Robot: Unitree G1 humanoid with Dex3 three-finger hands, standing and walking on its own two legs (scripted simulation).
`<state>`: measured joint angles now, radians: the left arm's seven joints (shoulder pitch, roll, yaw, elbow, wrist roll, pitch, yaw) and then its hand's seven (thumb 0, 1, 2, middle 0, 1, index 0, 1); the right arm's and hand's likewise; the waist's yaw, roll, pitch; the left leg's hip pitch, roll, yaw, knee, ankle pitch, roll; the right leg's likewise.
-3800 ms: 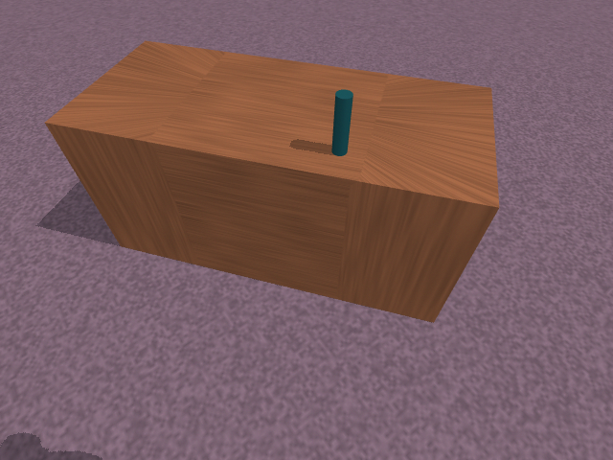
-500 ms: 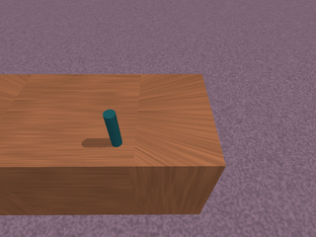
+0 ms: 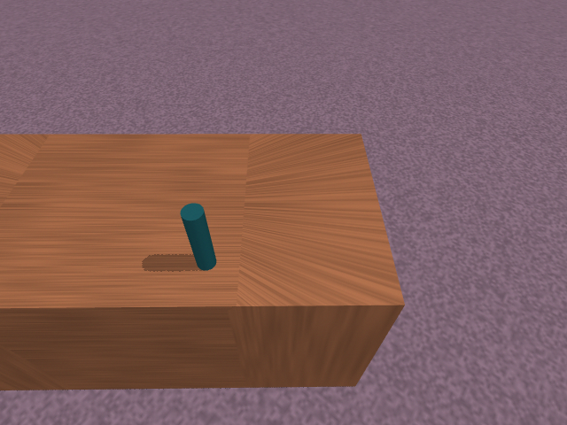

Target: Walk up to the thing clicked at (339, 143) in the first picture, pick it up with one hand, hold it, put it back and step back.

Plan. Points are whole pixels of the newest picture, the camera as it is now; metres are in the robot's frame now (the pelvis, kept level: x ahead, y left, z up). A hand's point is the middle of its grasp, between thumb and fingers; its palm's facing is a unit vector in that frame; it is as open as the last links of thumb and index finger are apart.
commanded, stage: walk up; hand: left
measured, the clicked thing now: (200, 239) +0.48 +0.17 -0.10
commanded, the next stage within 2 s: stand in 0.44 s
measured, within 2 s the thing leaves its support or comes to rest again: neither
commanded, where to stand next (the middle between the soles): +0.06 +0.00 m, yaw +0 degrees
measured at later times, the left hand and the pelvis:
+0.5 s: hand out of the picture +0.09 +0.25 -0.16, palm faces +0.01 -0.94 -0.34, open 7.4 cm; pelvis +0.01 +0.00 +0.00, yaw +1 degrees
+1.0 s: hand out of the picture +0.07 +0.25 -0.16, palm faces -0.01 -0.94 -0.34, open 7.4 cm; pelvis +0.01 -0.01 +0.00, yaw +0 degrees
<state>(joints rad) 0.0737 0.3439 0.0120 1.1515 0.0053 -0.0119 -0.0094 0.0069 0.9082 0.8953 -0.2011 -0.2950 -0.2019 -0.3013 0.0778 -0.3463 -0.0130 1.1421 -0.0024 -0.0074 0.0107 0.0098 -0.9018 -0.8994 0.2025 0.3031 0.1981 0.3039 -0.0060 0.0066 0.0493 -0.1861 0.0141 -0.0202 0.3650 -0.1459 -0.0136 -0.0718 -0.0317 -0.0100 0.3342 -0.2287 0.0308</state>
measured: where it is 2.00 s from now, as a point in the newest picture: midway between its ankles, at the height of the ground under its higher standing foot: outside the picture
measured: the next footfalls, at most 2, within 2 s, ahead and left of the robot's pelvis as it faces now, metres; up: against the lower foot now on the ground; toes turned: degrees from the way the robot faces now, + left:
none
